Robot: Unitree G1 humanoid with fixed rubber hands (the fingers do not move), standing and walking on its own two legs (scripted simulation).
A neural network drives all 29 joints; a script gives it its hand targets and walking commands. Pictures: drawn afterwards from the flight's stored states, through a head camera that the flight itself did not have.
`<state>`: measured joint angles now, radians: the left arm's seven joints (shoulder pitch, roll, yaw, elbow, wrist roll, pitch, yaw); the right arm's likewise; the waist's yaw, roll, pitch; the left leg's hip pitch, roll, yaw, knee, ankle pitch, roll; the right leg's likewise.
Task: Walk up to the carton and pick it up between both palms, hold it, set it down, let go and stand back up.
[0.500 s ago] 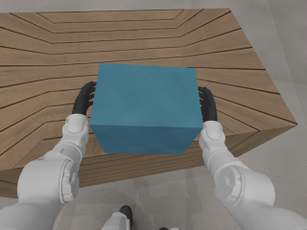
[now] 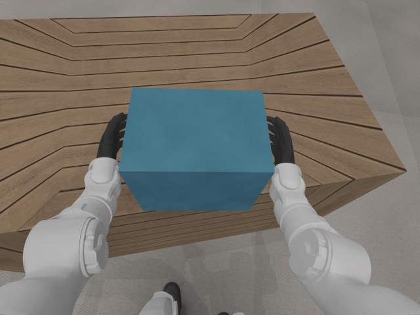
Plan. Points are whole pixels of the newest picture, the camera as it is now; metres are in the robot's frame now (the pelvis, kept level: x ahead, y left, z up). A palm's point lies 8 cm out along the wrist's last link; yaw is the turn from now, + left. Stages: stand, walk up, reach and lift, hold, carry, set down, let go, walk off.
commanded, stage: reach and lift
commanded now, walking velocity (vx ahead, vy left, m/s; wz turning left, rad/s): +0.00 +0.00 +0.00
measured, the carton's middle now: (197, 156) +0.43 +0.02 -0.05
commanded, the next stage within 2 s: none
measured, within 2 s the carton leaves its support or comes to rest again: leaves its support in 0.06 s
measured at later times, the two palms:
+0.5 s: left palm (107, 152) +0.41 +0.20 -0.01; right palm (282, 156) +0.40 -0.15 +0.01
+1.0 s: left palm (104, 149) +0.40 +0.20 +0.03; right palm (290, 155) +0.39 -0.15 +0.04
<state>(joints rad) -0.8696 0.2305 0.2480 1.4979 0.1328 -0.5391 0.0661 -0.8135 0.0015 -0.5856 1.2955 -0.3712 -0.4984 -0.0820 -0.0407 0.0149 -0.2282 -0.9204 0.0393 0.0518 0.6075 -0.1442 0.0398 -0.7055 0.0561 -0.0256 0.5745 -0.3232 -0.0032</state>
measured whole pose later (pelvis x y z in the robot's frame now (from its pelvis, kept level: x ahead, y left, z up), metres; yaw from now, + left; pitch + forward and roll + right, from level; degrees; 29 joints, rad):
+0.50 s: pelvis +0.00 +0.00 +0.00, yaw +0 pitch +26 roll -4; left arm -0.87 0.23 0.25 1.50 0.10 -0.55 0.07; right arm -0.81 0.01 -0.59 1.30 -0.37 -0.54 -0.09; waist -0.04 0.01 -0.23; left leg -0.92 0.04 0.05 0.61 -0.14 0.04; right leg -0.71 0.06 -0.03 0.57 -0.32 0.00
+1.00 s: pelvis -0.01 +0.00 +0.00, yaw +0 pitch +22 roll -3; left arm -0.87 0.22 0.25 1.50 0.07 -0.55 0.06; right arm -0.81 0.01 -0.58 1.31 -0.34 -0.55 -0.09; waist -0.04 0.01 -0.24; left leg -0.86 0.04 0.05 0.58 -0.12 0.04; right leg -0.65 0.06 -0.03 0.57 -0.31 0.00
